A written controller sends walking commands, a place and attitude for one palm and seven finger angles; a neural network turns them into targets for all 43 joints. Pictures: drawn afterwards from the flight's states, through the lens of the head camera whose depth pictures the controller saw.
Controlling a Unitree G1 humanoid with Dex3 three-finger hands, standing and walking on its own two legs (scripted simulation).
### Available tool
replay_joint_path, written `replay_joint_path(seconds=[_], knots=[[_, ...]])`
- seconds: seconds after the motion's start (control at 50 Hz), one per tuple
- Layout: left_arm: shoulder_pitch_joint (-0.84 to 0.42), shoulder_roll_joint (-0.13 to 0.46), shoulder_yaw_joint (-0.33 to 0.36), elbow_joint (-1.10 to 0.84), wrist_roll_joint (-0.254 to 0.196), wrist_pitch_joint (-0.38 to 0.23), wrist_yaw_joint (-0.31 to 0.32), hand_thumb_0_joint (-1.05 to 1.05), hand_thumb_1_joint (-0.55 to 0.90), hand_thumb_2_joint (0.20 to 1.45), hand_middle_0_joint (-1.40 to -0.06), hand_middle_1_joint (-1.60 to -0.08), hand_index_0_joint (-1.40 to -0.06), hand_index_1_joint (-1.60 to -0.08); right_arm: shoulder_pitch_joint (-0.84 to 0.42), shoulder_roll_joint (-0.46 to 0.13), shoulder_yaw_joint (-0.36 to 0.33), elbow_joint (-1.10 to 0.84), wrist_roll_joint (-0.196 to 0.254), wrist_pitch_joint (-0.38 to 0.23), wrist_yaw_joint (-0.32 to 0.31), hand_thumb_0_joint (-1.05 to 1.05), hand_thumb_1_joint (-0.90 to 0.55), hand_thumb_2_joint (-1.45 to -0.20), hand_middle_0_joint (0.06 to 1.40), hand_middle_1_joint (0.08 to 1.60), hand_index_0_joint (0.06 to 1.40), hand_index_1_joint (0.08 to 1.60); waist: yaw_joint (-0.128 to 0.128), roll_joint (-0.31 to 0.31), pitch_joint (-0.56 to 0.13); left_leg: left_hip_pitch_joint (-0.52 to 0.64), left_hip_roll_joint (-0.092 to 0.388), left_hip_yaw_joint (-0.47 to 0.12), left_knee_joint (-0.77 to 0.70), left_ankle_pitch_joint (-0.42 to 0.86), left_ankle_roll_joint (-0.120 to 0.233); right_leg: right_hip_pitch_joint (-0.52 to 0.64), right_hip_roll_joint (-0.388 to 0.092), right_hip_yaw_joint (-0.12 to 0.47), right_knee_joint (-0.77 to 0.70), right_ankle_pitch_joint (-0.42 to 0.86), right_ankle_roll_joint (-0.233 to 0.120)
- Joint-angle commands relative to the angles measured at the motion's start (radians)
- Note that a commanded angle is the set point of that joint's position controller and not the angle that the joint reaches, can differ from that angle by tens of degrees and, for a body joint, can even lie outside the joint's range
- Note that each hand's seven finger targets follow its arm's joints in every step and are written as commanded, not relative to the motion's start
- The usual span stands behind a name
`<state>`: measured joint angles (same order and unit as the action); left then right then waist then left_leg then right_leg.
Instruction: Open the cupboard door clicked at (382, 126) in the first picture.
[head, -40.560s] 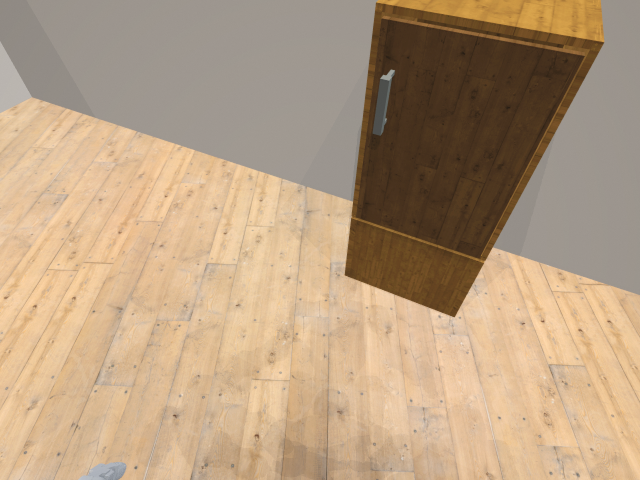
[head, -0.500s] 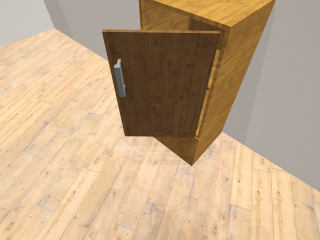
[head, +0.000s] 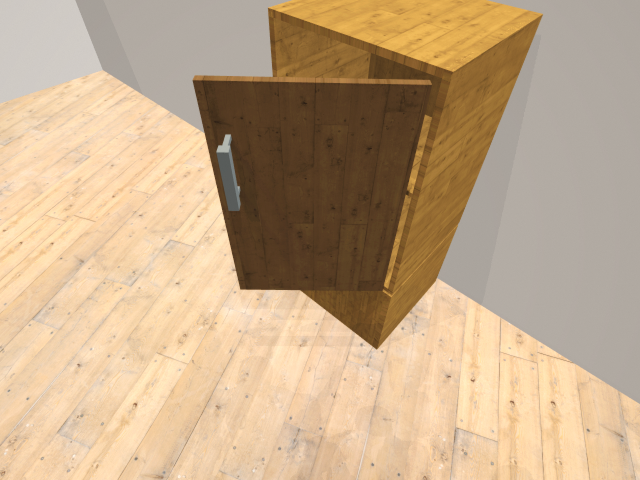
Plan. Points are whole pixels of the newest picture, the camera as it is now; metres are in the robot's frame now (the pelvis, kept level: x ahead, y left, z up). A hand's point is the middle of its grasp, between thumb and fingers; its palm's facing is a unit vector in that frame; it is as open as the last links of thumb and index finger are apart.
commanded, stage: shuffle to correct the standing spot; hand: left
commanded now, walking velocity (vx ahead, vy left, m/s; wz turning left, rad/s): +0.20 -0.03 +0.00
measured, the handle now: (231, 173) +0.63 +0.21 +0.01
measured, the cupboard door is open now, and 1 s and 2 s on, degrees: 42 42 42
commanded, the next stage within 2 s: come to a stop and stand still in 0.28 s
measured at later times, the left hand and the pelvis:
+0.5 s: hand out of the picture +0.09 +0.19 -0.18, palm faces +0.08 -0.99 -0.13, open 7.4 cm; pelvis +0.10 +0.03 +0.00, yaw +1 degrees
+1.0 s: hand (190, 451) +0.20 +0.21 -0.19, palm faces +0.08 -0.98 -0.18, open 7.3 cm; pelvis +0.11 +0.04 -0.02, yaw +3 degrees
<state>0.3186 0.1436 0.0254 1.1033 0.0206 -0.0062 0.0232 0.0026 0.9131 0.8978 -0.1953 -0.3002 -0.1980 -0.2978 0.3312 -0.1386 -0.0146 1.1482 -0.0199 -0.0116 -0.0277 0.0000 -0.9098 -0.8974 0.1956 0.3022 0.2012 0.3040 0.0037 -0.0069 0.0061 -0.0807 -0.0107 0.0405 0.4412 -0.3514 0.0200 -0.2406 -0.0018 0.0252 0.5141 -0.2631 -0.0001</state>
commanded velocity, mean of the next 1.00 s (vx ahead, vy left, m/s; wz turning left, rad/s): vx -0.01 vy -0.01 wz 0.02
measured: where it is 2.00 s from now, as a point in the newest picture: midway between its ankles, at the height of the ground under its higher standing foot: outside the picture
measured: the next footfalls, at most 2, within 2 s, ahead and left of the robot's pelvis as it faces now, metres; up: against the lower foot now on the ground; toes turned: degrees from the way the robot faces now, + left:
left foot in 0.32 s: +0.11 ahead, +0.12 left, +0.00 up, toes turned +9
right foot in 0.68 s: +0.22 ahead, -0.12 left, +0.00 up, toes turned -4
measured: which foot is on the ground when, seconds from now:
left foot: down 0.00-0.12, up 0.14-0.30, down 0.32-0.70, up 0.72-0.94, down 0.96-1.00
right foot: down 0.00-0.32, up 0.34-0.66, down 0.68-1.00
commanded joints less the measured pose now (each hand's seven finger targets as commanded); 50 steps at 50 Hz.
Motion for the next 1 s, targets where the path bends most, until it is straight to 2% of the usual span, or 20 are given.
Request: replay_joint_path(seconds=[0.0,0.06,0.1,0.12,0.2,0.26,0.3,0.32,0.36,0.44,0.52,0.62,0.66,0.68,0.76,0.88,0.9,0.92,0.96,0.98], knots=[[0.079,0.061,0.018,-0.045,0.006,-0.019,-0.009,0.000,0.900,0.900,-0.200,-0.300,-0.200,-0.300,0.068,-0.116,-0.026,-0.036,0.001,-0.018,-0.009,0.000,-0.900,-0.900,0.200,0.300,0.200,0.300,0.012,0.057,0.160,-0.152,0.172,-0.162,-0.152,-0.070,0.073,-0.034,-0.039,0.016,0.002,-0.019,-0.050],[0.168,0.094,0.034,-0.022,0.006,-0.031,-0.004,0.000,0.900,0.900,-0.200,-0.300,-0.200,-0.300,0.063,-0.082,-0.020,-0.052,0.005,-0.030,-0.013,0.000,-0.900,-0.900,0.200,0.300,0.200,0.300,0.043,-0.078,0.094,-0.259,0.075,-0.040,0.097,0.100,0.039,0.154,-0.124,0.132,-0.035,0.158,-0.100],[0.280,0.151,0.054,0.012,0.000,-0.040,0.008,0.000,0.900,0.900,-0.200,-0.300,-0.200,-0.300,0.013,-0.054,-0.017,-0.085,0.005,-0.029,-0.011,0.000,-0.900,-0.900,0.200,0.300,0.200,0.300,0.078,-0.268,0.046,-0.472,0.017,0.032,0.416,-0.183,0.000,0.331,-0.305,0.365,-0.167,0.346,-0.214],[0.302,0.141,0.055,0.015,0.002,-0.038,0.014,0.000,0.900,0.900,-0.200,-0.300,-0.200,-0.300,-0.044,-0.061,-0.021,-0.110,0.006,-0.029,-0.010,0.000,-0.900,-0.900,0.200,0.300,0.200,0.300,0.092,-0.199,0.063,-0.539,0.037,0.004,0.539,-0.248,0.000,0.345,-0.354,0.400,-0.181,0.419,-0.273],[0.144,0.116,0.051,-0.026,0.013,-0.041,0.014,0.000,0.900,0.900,-0.200,-0.300,-0.200,-0.300,-0.054,-0.025,-0.031,-0.122,0.012,-0.027,0.014,0.000,-0.900,-0.900,0.200,0.300,0.200,0.300,0.010,-0.114,0.082,-0.392,0.094,-0.024,0.405,-0.164,0.003,0.113,-0.297,0.220,-0.202,0.230,-0.216],[0.050,0.092,0.049,-0.050,0.002,-0.029,0.001,0.000,0.900,0.900,-0.200,-0.300,-0.200,-0.300,0.140,-0.021,-0.029,-0.057,0.006,-0.035,0.012,0.000,-0.900,-0.900,0.200,0.300,0.200,0.300,-0.085,-0.042,0.072,0.027,0.041,0.067,0.066,0.120,-0.013,-0.174,-0.145,0.037,-0.069,-0.058,-0.108],[0.056,0.016,0.033,-0.093,-0.002,-0.024,-0.007,0.000,0.900,0.900,-0.200,-0.300,-0.200,-0.300,0.308,-0.197,-0.068,-0.026,-0.019,-0.042,-0.001,0.000,-0.900,-0.900,0.200,0.300,0.200,0.300,-0.129,0.383,0.048,0.088,0.435,-0.482,-0.247,-0.058,0.140,-0.374,0.023,-0.125,0.454,-0.325,-0.022],[0.007,0.052,0.038,-0.119,0.009,-0.024,-0.007,0.000,0.900,0.900,-0.200,-0.300,-0.200,-0.300,0.269,-0.203,-0.066,-0.041,-0.014,-0.036,-0.004,0.000,-0.900,-0.900,0.200,0.300,0.200,0.300,-0.115,0.232,0.108,0.012,0.488,-0.539,-0.269,-0.081,0.214,-0.412,-0.031,-0.043,0.580,-0.315,-0.039],[-0.012,0.036,0.039,-0.099,0.017,-0.025,-0.015,0.000,0.900,0.900,-0.200,-0.300,-0.200,-0.300,0.163,-0.129,-0.046,-0.065,-0.015,-0.046,-0.009,0.000,-0.900,-0.900,0.200,0.300,0.200,0.300,-0.067,0.099,0.179,-0.081,0.431,-0.401,-0.249,0.112,0.198,-0.454,-0.096,-0.010,0.686,-0.178,-0.026],[0.049,-0.006,0.025,-0.073,0.002,-0.001,-0.016,0.000,0.900,0.900,-0.200,-0.300,-0.200,-0.300,0.058,-0.104,-0.027,-0.089,-0.009,-0.059,-0.025,0.000,-0.900,-0.900,0.200,0.300,0.200,0.300,-0.001,0.083,0.063,-0.075,0.313,-0.091,-0.148,0.728,0.140,-0.260,-0.101,-0.035,0.457,-0.083,0.016],[0.007,0.023,0.025,-0.093,0.001,0.017,-0.004,0.000,0.900,0.900,-0.200,-0.300,-0.200,-0.300,0.040,-0.129,-0.038,-0.078,-0.006,-0.032,-0.032,0.000,-0.900,-0.900,0.200,0.300,0.200,0.300,-0.013,0.144,0.033,-0.018,0.277,-0.029,-0.068,0.903,0.103,-0.141,-0.051,-0.109,0.200,-0.035,0.014],[0.024,0.107,0.047,-0.124,0.009,0.013,0.002,0.000,0.900,0.900,-0.200,-0.300,-0.200,-0.300,0.020,-0.138,-0.069,-0.094,-0.001,0.001,-0.029,0.000,-0.900,-0.900,0.200,0.300,0.200,0.300,0.020,0.077,0.016,-0.065,0.218,-0.015,0.101,0.733,0.040,0.028,-0.068,-0.100,-0.029,0.331,-0.004],[0.060,0.205,0.064,-0.112,0.013,0.002,0.013,0.000,0.900,0.900,-0.200,-0.300,-0.200,-0.300,0.075,-0.073,-0.074,-0.100,0.013,0.013,-0.020,0.000,-0.900,-0.900,0.200,0.300,0.200,0.300,0.012,-0.155,-0.085,-0.273,0.037,0.075,0.374,0.044,-0.034,0.242,-0.347,0.103,0.013,1.085,-0.139],[0.078,0.215,0.068,-0.111,0.005,0.000,0.017,0.000,0.900,0.900,-0.200,-0.300,-0.200,-0.300,0.033,-0.057,-0.074,-0.113,0.018,0.027,-0.025,0.000,-0.900,-0.900,0.200,0.300,0.200,0.300,0.042,-0.220,-0.102,-0.317,0.002,0.031,0.547,-0.287,-0.040,0.240,-0.417,0.143,-0.031,1.190,-0.219],[-0.081,0.182,0.065,-0.172,0.009,0.018,0.035,0.000,0.900,0.900,-0.200,-0.300,-0.200,-0.300,-0.044,-0.064,-0.069,-0.124,0.013,0.048,-0.015,0.000,-0.900,-0.900,0.200,0.300,0.200,0.300,0.016,-0.163,-0.059,-0.378,0.040,-0.062,0.713,-0.223,-0.049,0.123,-0.353,0.096,-0.066,0.822,-0.228],[-0.136,0.201,0.070,-0.201,0.016,0.026,0.025,0.000,0.900,0.900,-0.200,-0.300,-0.200,-0.300,-0.004,-0.057,-0.057,-0.130,0.009,0.037,0.001,0.000,-0.900,-0.900,0.200,0.300,0.200,0.300,-0.018,-0.165,-0.055,-0.197,0.029,0.017,0.287,-0.054,-0.056,-0.013,-0.285,0.075,-0.077,0.388,-0.161],[-0.110,0.240,0.059,-0.205,0.009,0.006,0.068,0.000,0.900,0.900,-0.200,-0.300,-0.200,-0.300,-0.007,-0.137,-0.065,-0.208,0.025,0.002,0.005,0.000,-0.900,-0.900,0.200,0.300,0.200,0.300,-0.049,-0.058,-0.322,-0.186,0.020,0.055,0.111,-0.027,-0.076,0.284,-0.290,0.141,0.099,0.900,-0.131],[-0.109,0.229,0.055,-0.219,-0.009,0.009,0.073,0.000,0.900,0.900,-0.200,-0.300,-0.200,-0.300,-0.024,-0.125,-0.049,-0.241,0.030,-0.007,0.007,0.000,-0.900,-0.900,0.200,0.300,0.200,0.300,-0.046,0.019,-0.312,-0.135,0.044,0.048,0.010,0.167,-0.062,0.276,-0.259,0.021,0.168,0.834,-0.095],[-0.063,0.114,0.031,-0.248,-0.011,0.033,0.054,0.000,0.900,0.900,-0.200,-0.300,-0.200,-0.300,-0.059,-0.203,-0.056,-0.298,0.000,-0.001,-0.001,0.000,-0.900,-0.900,0.200,0.300,0.200,0.300,0.003,0.281,-0.197,-0.099,0.272,-0.189,0.026,0.733,0.058,-0.003,-0.101,-0.067,0.189,-0.009,-0.015],[-0.106,0.121,0.025,-0.251,0.005,0.054,0.044,0.000,0.900,0.900,-0.200,-0.300,-0.200,-0.300,-0.071,-0.191,-0.056,-0.315,-0.002,0.006,-0.004,0.000,-0.900,-0.900,0.200,0.300,0.200,0.300,-0.019,0.311,-0.044,-0.146,0.256,-0.214,-0.044,0.765,0.070,-0.113,-0.024,-0.088,0.299,-0.229,-0.004]])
